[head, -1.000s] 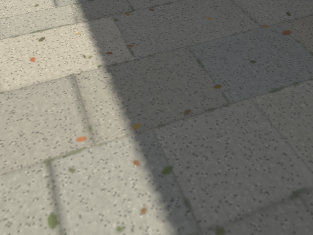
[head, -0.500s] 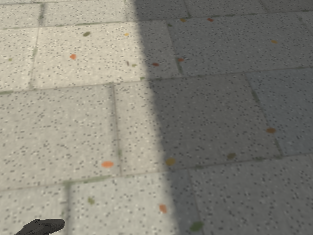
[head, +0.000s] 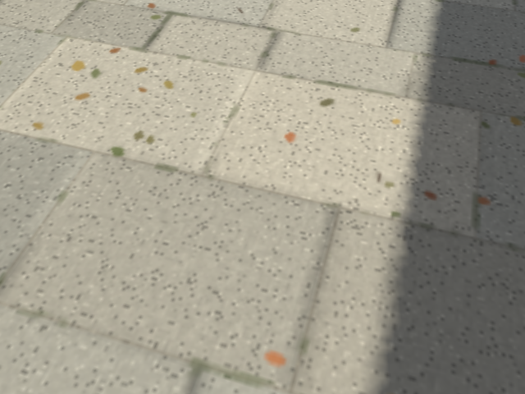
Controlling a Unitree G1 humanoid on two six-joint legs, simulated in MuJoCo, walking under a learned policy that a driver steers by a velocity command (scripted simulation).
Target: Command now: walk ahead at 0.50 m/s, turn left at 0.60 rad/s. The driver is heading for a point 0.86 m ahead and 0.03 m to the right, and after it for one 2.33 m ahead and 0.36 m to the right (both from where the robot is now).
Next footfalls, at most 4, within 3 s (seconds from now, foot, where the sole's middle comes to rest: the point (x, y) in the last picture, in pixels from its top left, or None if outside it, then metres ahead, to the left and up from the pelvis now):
0.18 left None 0.26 0.15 -0.78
0.70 right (309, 343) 0.60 -0.03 -0.78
1.20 left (212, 261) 0.83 0.26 -0.78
1.72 right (313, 199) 1.09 -0.03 -0.78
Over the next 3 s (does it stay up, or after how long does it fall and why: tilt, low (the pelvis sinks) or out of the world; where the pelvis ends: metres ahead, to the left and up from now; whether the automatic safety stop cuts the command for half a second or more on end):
stays up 1.37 -0.06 -0.01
